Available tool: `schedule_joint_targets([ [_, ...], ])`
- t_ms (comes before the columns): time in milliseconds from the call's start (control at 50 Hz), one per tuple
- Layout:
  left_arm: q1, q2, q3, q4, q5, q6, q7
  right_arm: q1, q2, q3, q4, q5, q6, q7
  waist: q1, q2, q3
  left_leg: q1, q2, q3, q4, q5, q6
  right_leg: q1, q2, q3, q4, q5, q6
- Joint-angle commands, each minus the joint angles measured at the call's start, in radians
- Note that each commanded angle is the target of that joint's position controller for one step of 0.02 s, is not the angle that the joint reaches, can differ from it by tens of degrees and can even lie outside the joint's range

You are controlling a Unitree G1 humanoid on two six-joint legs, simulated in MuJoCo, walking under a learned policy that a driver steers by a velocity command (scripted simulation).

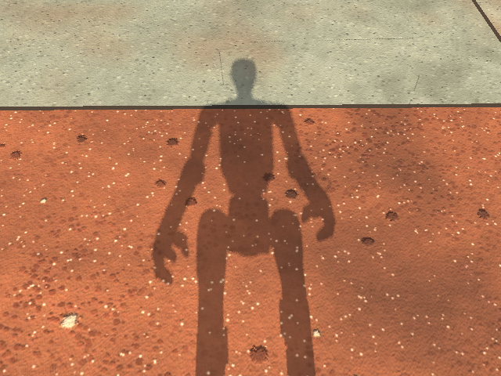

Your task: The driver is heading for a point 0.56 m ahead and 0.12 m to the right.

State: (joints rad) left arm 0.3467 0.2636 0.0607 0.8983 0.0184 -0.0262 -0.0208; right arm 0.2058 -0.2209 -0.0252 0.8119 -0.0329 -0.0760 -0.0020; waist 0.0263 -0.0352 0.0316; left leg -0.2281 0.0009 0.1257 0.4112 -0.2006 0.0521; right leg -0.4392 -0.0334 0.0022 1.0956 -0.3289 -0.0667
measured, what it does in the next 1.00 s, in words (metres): walks ahead, turning right: right foot, then left foot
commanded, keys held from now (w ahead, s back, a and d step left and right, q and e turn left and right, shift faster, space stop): w+e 0.52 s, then w+q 0.12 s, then no key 0.36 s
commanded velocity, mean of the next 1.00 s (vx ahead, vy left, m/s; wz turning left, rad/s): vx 0.41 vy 0.00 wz -0.34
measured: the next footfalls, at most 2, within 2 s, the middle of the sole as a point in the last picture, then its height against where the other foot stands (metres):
right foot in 0.36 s outside the picture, level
left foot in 0.86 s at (291, 323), level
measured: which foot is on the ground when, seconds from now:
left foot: down 0.00-0.34, up 0.36-0.84, down 0.86-1.00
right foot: up 0.00-0.34, down 0.36-0.88, up 0.90-1.00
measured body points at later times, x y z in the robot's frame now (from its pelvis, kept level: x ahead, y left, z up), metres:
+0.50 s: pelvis +0.25 -0.08 -0.01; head +0.28 -0.09 +0.44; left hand +0.44 +0.15 -0.13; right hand +0.25 -0.35 -0.14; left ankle +0.22 +0.09 -0.65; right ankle +0.28 -0.13 -0.74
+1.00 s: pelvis +0.48 -0.12 -0.01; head +0.52 -0.12 +0.44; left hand +0.60 +0.11 -0.16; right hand +0.50 -0.39 -0.13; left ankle +0.59 -0.08 -0.74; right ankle +0.34 -0.18 -0.67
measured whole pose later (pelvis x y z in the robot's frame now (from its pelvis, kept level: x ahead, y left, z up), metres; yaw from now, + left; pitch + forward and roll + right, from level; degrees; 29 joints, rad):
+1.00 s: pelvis +0.48 -0.12 -0.01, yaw -21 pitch -1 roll +0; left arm 0.29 0.24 0.03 0.95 0.01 -0.03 0.02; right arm 0.18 -0.21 -0.01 0.86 -0.01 -0.06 -0.01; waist 0.02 -0.02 0.09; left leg -0.35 -0.04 0.09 0.46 -0.10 0.09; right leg -0.28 0.09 0.06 1.05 -0.48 -0.03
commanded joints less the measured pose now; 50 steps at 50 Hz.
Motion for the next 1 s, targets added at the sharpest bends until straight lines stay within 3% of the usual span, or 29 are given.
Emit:
schedule_joint_targets([
  [20, 0.004, 0.026, 0.014, -0.062, 0.011, 0.017, -0.018, 0.073, -0.099, -0.029, -0.012, 0.015, -0.034, -0.006, -0.009, 0.123, -0.012, 0.134, 0.273, -0.195, -0.248, 0.216, 0.095, -0.183, -0.053, 0.031, 0.033, 0.080, 0.015],
  [140, -0.212, 0.003, -0.002, -0.144, 0.014, 0.022, -0.046, 0.131, -0.102, -0.035, 0.033, 0.011, -0.037, -0.008, -0.031, 0.116, 0.047, 0.142, 0.239, -0.007, -0.269, 0.290, 0.091, -0.247, -0.060, -0.017, -0.201, 0.291, 0.034],
  [240, -0.350, 0.018, -0.012, -0.205, 0.022, 0.020, -0.060, 0.197, -0.156, -0.050, 0.068, 0.011, -0.023, -0.017, -0.063, 0.106, 0.073, 0.234, 0.275, 0.073, -0.232, 0.405, 0.073, -0.169, -0.029, -0.108, -0.415, 0.262, -0.020],
  [300, -0.310, 0.044, 0.000, -0.206, 0.027, 0.021, -0.049, 0.208, -0.197, -0.059, 0.082, 0.008, -0.002, -0.024, -0.032, 0.129, 0.022, 0.320, 0.282, 0.124, -0.047, 0.806, 0.054, -0.055, 0.054, -0.164, -0.460, 0.112, -0.079],
  [320, -0.231, 0.060, 0.010, -0.186, 0.026, 0.016, -0.043, 0.208, -0.214, -0.063, 0.084, 0.007, 0.010, -0.025, 0.003, 0.132, -0.028, 0.328, 0.281, 0.134, 0.094, 0.905, 0.052, 0.034, 0.094, -0.171, -0.480, 0.065, -0.104],
  [340, -0.091, 0.082, 0.025, -0.144, 0.031, 0.006, -0.032, 0.200, -0.222, -0.064, 0.078, 0.012, 0.020, -0.024, 0.066, 0.106, -0.109, 0.266, 0.268, 0.150, 0.302, 0.848, 0.037, 0.215, 0.130, -0.161, -0.551, 0.087, -0.133],
  [360, 0.070, 0.160, 0.055, -0.097, 0.041, 0.001, -0.014, 0.203, -0.200, -0.057, 0.053, 0.007, 0.022, -0.022, 0.129, 0.017, -0.214, 0.066, 0.239, 0.153, 0.597, 0.557, 0.003, 0.471, 0.023, 0.018, -0.604, -0.001, -0.179],
  [380, 0.035, 0.289, 0.083, -0.116, 0.029, 0.005, -0.001, 0.244, -0.069, -0.030, -0.026, 0.014, 0.014, 0.003, 0.043, -0.233, -0.290, -0.406, 0.039, 0.095, 0.959, -0.353, -0.065, 0.780, -0.287, 0.567, -0.677, -0.011, -0.335],
  [400, 0.083, 0.275, 0.082, -0.131, 0.002, 0.019, 0.006, 0.096, -0.163, -0.047, -0.056, 0.008, 0.001, 0.006, 0.115, -0.062, -0.316, -0.522, 0.005, -0.125, 1.034, -0.328, -0.065, 0.775, -0.309, 0.743, -0.810, -0.001, -0.344],
  [420, 0.025, 0.244, 0.073, -0.114, -0.001, 0.022, 0.015, 0.031, -0.155, -0.043, -0.079, 0.022, -0.011, 0.010, 0.084, -0.022, -0.163, -0.574, 0.066, -0.148, 0.994, -0.205, -0.051, 0.665, -0.288, 0.564, -0.820, 0.102, -0.313],
  [440, -0.024, 0.186, 0.059, -0.112, -0.008, 0.017, 0.018, 0.050, -0.146, -0.038, -0.066, 0.023, -0.021, 0.007, 0.035, 0.032, -0.081, -0.512, 0.102, -0.145, 0.889, -0.129, -0.046, 0.520, -0.245, 0.459, -0.826, 0.245, -0.273],
  [460, -0.069, 0.154, 0.050, -0.117, -0.011, 0.008, 0.019, 0.064, -0.144, -0.039, -0.053, 0.011, -0.014, 0.004, -0.007, 0.050, -0.040, -0.442, 0.122, -0.151, 0.823, -0.115, -0.051, 0.418, -0.189, 0.374, -0.833, 0.358, -0.240],
  [500, -0.101, 0.119, 0.035, -0.124, -0.019, -0.011, 0.017, 0.109, -0.133, -0.038, -0.045, -0.015, 0.023, 0.007, -0.054, 0.036, -0.054, -0.334, 0.127, -0.154, 0.757, -0.116, -0.074, 0.318, -0.131, 0.289, -0.852, 0.473, -0.225],
  [560, -0.054, 0.128, 0.034, -0.102, -0.017, -0.036, 0.012, 0.092, -0.101, -0.031, -0.048, -0.015, 0.051, 0.020, -0.059, 0.026, -0.043, -0.350, 0.124, -0.120, 0.655, -0.043, -0.090, 0.288, -0.102, 0.221, -0.896, 0.503, -0.215],
  [640, 0.031, 0.114, 0.023, -0.062, -0.015, -0.049, 0.009, -0.052, -0.101, -0.027, -0.079, -0.003, 0.051, 0.028, -0.002, -0.004, 0.008, -0.433, 0.133, -0.102, 0.475, 0.137, -0.074, 0.360, -0.089, 0.155, -0.936, 0.555, -0.139],
  [660, 0.047, 0.109, 0.018, -0.053, -0.015, -0.051, 0.011, -0.081, -0.099, -0.026, -0.086, -0.001, 0.049, 0.029, 0.008, -0.002, 0.018, -0.434, 0.125, -0.097, 0.432, 0.165, -0.069, 0.377, -0.088, 0.140, -0.924, 0.648, -0.122],
  [700, 0.071, 0.106, 0.011, -0.035, -0.014, -0.051, 0.019, -0.121, -0.083, -0.018, -0.097, 0.002, 0.043, 0.029, 0.020, -0.005, 0.019, -0.402, 0.093, -0.074, 0.344, 0.205, -0.056, 0.408, -0.080, 0.096, -0.881, 0.836, -0.092],
  [760, 0.096, 0.099, -0.001, -0.009, -0.005, -0.043, 0.031, -0.155, -0.072, -0.009, -0.097, 0.006, 0.035, 0.025, 0.038, -0.026, 0.013, -0.325, 0.035, -0.045, 0.238, 0.226, -0.036, 0.441, -0.077, 0.072, -0.827, 0.938, -0.069],
  [800, 0.086, 0.104, -0.004, 0.003, 0.001, -0.040, 0.039, -0.121, -0.086, -0.012, -0.081, 0.004, 0.027, 0.019, 0.019, -0.045, 0.006, -0.261, 0.000, -0.047, 0.187, 0.173, -0.010, 0.471, -0.093, 0.086, -0.764, 1.016, -0.063],
  [840, 0.048, 0.123, -0.001, 0.007, 0.000, -0.041, 0.048, 0.031, -0.120, -0.025, -0.023, 0.000, 0.013, 0.005, -0.049, -0.054, -0.040, -0.120, -0.039, -0.060, 0.105, 0.138, 0.024, 0.501, -0.096, 0.107, -0.620, 1.115, -0.048],
  [860, 0.018, 0.133, 0.000, 0.008, -0.011, -0.043, 0.047, 0.135, -0.127, -0.028, 0.013, -0.005, -0.004, -0.004, -0.111, -0.023, -0.078, 0.018, -0.016, -0.078, -0.018, 0.299, 0.043, 0.472, -0.065, 0.088, -0.479, 1.028, -0.033],
  [880, 0.019, 0.108, -0.010, -0.021, -0.025, -0.054, 0.047, 0.254, -0.187, -0.039, 0.042, -0.018, -0.015, -0.016, -0.139, 0.059, -0.192, 0.267, 0.158, -0.219, 0.047, 0.751, 0.082, 0.321, -0.015, 0.070, -0.266, 0.691, -0.013],
  [900, 0.231, -0.004, -0.029, 0.012, -0.065, -0.044, 0.044, 0.250, -0.245, -0.052, 0.048, -0.006, -0.004, -0.010, -0.046, 0.298, -0.361, 0.529, 0.452, -0.520, 0.126, 1.253, 0.296, 0.088, 0.151, 0.027, 0.064, -0.245, 0.030],
  [920, 0.193, 0.091, -0.010, 0.050, -0.033, -0.023, 0.053, 0.238, -0.181, -0.040, 0.037, 0.038, 0.005, 0.003, -0.073, 0.122, -0.383, 0.444, 0.420, -0.548, 0.071, 1.174, 0.315, 0.069, 0.155, 0.121, 0.127, -0.275, 0.025],
  [940, 0.119, 0.087, -0.007, 0.038, -0.018, -0.016, 0.050, 0.138, -0.148, -0.029, 0.027, 0.042, 0.009, 0.002, -0.045, 0.094, -0.246, 0.313, 0.376, -0.459, 0.005, 0.972, 0.290, 0.037, 0.119, 0.131, 0.137, -0.218, 0.032],
  [960, 0.068, 0.073, -0.012, 0.034, -0.002, -0.009, 0.046, 0.052, -0.090, -0.011, 0.015, 0.036, 0.015, -0.002, -0.024, 0.063, -0.149, 0.195, 0.323, -0.395, -0.054, 0.794, 0.249, 0.034, 0.083, 0.117, 0.076, -0.174, 0.037],
  [980, 0.036, 0.061, -0.013, 0.034, 0.006, 0.005, 0.040, 0.018, -0.062, 0.002, 0.018, 0.033, 0.017, -0.009, -0.008, 0.076, -0.088, 0.097, 0.280, -0.332, -0.100, 0.707, 0.211, 0.064, 0.056, 0.112, 0.006, -0.145, 0.048],
  [1000, 0.057, 0.045, -0.017, 0.045, 0.014, 0.021, 0.035, 0.005, -0.061, 0.006, 0.030, 0.030, 0.021, -0.015, 0.014, 0.109, -0.073, 0.012, 0.240, -0.279, -0.128, 0.636, 0.182, 0.137, 0.048, 0.089, -0.053, -0.116, 0.060],
])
